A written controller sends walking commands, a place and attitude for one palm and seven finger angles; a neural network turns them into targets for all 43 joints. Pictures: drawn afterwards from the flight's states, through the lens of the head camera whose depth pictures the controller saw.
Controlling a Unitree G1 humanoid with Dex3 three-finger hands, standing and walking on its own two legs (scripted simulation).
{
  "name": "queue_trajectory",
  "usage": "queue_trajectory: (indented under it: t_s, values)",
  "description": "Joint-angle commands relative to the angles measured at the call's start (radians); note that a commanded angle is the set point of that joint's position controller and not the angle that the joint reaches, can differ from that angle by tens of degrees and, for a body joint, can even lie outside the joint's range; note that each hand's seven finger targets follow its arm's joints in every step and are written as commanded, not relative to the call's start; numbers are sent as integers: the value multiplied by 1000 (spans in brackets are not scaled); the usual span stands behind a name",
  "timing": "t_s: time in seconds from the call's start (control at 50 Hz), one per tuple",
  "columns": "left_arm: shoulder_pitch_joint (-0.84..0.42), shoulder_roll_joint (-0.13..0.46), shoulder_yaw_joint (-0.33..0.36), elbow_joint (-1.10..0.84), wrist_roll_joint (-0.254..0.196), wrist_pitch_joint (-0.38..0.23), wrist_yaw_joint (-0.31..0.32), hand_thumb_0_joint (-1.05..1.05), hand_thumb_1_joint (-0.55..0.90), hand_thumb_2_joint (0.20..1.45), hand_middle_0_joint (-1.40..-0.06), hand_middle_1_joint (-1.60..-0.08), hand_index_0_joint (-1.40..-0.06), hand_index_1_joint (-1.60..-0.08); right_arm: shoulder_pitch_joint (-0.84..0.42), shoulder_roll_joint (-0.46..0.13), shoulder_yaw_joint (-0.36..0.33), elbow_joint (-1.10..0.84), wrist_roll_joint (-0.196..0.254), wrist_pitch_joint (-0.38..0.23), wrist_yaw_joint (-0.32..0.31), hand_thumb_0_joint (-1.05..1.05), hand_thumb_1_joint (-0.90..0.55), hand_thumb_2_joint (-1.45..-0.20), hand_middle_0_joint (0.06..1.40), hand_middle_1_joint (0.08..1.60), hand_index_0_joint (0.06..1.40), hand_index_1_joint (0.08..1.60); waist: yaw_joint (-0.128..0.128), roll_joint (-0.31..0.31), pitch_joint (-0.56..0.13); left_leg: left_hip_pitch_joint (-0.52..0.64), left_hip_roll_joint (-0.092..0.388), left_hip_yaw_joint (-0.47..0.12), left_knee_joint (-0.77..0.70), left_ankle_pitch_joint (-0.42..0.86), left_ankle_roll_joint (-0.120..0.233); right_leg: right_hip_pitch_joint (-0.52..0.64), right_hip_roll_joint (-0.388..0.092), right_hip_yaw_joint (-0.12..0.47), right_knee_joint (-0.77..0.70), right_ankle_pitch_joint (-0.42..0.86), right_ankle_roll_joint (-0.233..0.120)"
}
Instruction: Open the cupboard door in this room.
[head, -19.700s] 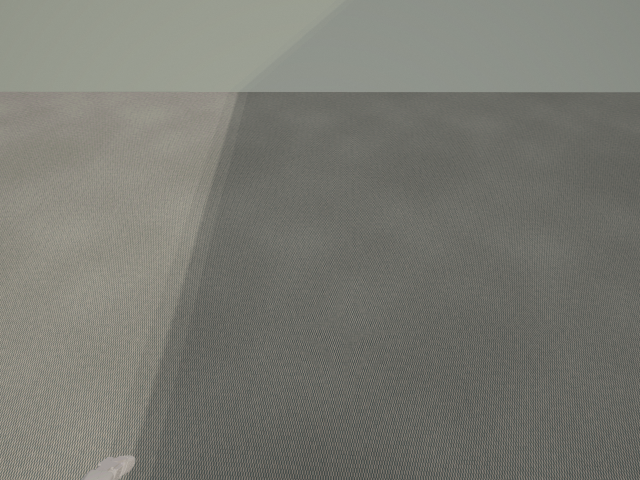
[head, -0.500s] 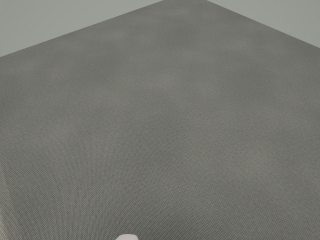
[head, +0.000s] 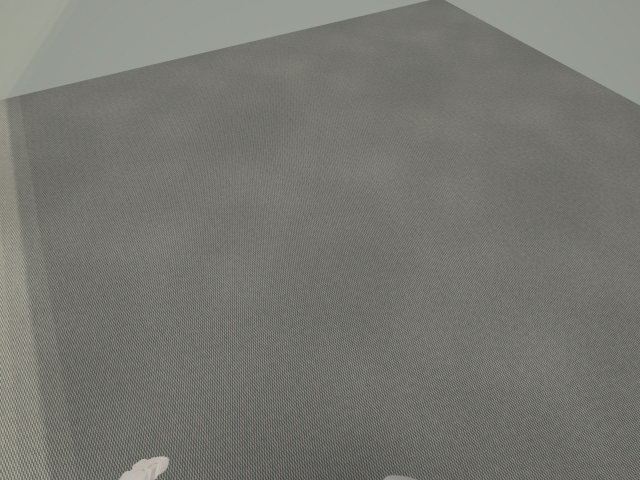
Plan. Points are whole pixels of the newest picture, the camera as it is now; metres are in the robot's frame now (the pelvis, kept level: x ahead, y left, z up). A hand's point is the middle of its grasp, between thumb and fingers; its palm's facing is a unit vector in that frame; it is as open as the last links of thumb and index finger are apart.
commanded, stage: turn or walk to find it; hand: left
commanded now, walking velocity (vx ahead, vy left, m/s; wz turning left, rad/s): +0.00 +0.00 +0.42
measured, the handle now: out of the picture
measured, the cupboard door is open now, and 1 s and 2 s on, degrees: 0 0 0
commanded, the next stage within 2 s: stand and wait in 1.58 s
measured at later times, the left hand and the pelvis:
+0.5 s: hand out of the picture -0.04 +0.16 -0.17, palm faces +0.27 -0.93 -0.25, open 7.3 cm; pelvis -0.03 -0.03 +0.00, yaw +14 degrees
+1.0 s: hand out of the picture -0.05 +0.22 -0.16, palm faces +0.43 -0.87 -0.25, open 7.4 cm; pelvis -0.05 -0.01 +0.00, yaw +25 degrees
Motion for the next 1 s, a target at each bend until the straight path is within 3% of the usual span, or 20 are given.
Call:
queue_trajectory:
  t_s: [0.0,0.02,0.04,0.06,0.08,0.1,0.12,0.14,0.2,0.3,0.46,0.5,0.54,0.56,0.58,0.6,0.64,0.7,0.82,0.98]
  values:
    - [69,69,17,-64,-11,-32,9,0,900,900,-200,-300,-200,-300,-5,-208,-57,-64,0,-12,-8,0,-900,-900,200,300,200,300,25,160,-124,13,219,-263,-39,443,131,133,32,-20,-262,97,-13]
    - [110,78,20,-51,-10,-40,11,0,900,900,-200,-300,-200,-300,-14,-201,-57,-69,5,-12,-7,0,-900,-900,200,300,200,300,50,134,-141,-33,189,-244,0,376,99,226,26,-29,-391,211,-15]
    - [142,115,28,-43,-4,-50,16,0,900,900,-200,-300,-200,-300,-2,-165,-56,-69,12,-13,-3,0,-900,-900,200,300,200,300,60,47,-157,-136,133,-203,64,218,47,362,-43,27,-493,292,-28]
    - [171,199,45,-42,12,-60,24,0,900,900,-200,-300,-200,-300,16,-102,-45,-85,19,-16,3,0,-900,-900,200,300,200,300,70,-221,-185,-303,7,-53,250,-92,-22,480,-276,243,-533,372,-104]
    - [172,235,50,-53,11,-56,25,0,900,900,-200,-300,-200,-300,-21,-117,-52,-109,15,-7,-1,0,-900,-900,200,300,200,300,85,-281,-129,-334,-32,2,462,-370,-45,348,-439,364,-559,492,-218]
    - [135,203,40,-65,5,-51,27,0,900,900,-200,-300,-200,-300,-24,-131,-58,-94,6,7,0,0,-900,-900,200,300,200,300,64,-152,-88,-319,-1,-42,605,-334,-41,251,-409,287,-566,447,-250]
    - [71,174,46,-78,4,-56,30,0,900,900,-200,-300,-200,-300,10,-130,-60,-71,2,19,3,0,-900,-900,200,300,200,300,33,-226,-67,-335,19,-55,684,-290,-44,199,-364,256,-591,338,-231]
    - [35,154,37,-91,3,-53,26,0,900,900,-200,-300,-200,-300,22,-136,-65,-48,1,26,8,0,-900,-900,200,300,200,300,18,-180,-30,-329,29,-37,752,-226,-50,155,-316,202,-597,252,-205]
    - [14,105,21,-96,4,-62,22,0,900,900,-200,-300,-200,-300,74,-115,-60,-15,0,29,21,0,-900,-900,200,300,200,300,-10,-171,-20,-321,44,4,779,-106,-72,165,-232,50,-574,325,-160]
    - [111,114,26,-61,7,-65,25,0,900,900,-200,-300,-200,-300,17,-115,-54,-21,1,32,20,0,-900,-900,200,300,200,300,31,-168,-23,-332,71,26,710,-111,-96,235,-263,33,-568,374,-182]
    - [198,179,46,-17,21,-55,21,0,900,900,-200,-300,-200,-300,-89,-90,-24,-54,17,9,15,0,-900,-900,200,300,200,300,84,-202,-97,-190,65,127,325,-254,-79,330,-315,-1,-463,642,-235]
    - [180,184,50,-8,20,-51,20,0,900,900,-200,-300,-200,-300,-53,-90,-21,-49,20,-1,13,0,-900,-900,200,300,200,300,61,-202,-129,-114,55,153,175,-198,-68,331,-312,-28,-405,663,-211]
    - [142,178,50,-11,6,-42,17,0,900,900,-200,-300,-200,-300,21,-120,-26,-30,17,-13,14,0,-900,-900,200,300,200,300,8,-129,-155,83,63,148,-54,42,-54,217,-273,-107,-289,537,-131]
    - [156,132,43,-26,-2,-34,15,0,900,900,-200,-300,-200,-300,54,-194,-42,-27,12,-24,13,0,-900,-900,200,300,200,300,-12,62,-184,226,199,-37,-125,206,-1,53,-186,-159,-124,316,-68]
    - [120,70,19,-56,-3,-27,10,0,900,900,-200,-300,-200,-300,83,-277,-62,-29,9,-22,7,0,-900,-900,200,300,200,300,-31,305,-143,264,403,-285,-151,513,91,-162,-68,-149,61,-176,-7]
    - [84,82,17,-66,2,-14,15,0,900,900,-200,-300,-200,-300,96,-298,-64,-22,7,-10,2,0,-900,-900,200,300,200,300,-44,234,-131,184,455,-257,-142,517,162,-138,-73,-65,162,-210,-19]
    - [49,90,26,-41,4,-2,14,0,900,900,-200,-300,-200,-300,13,-242,-47,-30,2,-14,-18,0,-900,-900,200,300,200,300,-17,258,-55,110,356,-207,-156,454,148,-167,-77,-5,232,-98,-14]
    - [88,97,30,-9,4,-10,0,0,900,900,-200,-300,-200,-300,-47,-204,-31,-53,5,-22,-19,0,-900,-900,200,300,200,300,20,147,-40,90,276,-121,-146,447,125,-147,-54,-4,272,19,-8]
    - [61,91,25,-29,4,-11,7,0,900,900,-200,-300,-200,-300,9,-204,-41,-50,7,-27,-15,0,-900,-900,200,300,200,300,6,100,-76,142,269,-161,-148,443,142,-153,-42,10,217,48,14]
    - [15,66,15,-73,-6,-23,9,0,900,900,-200,-300,-200,-300,12,-208,-55,-56,-2,-14,-9,0,-900,-900,200,300,200,300,-4,154,-92,52,243,-271,-94,434,155,26,20,-10,-110,0,-9]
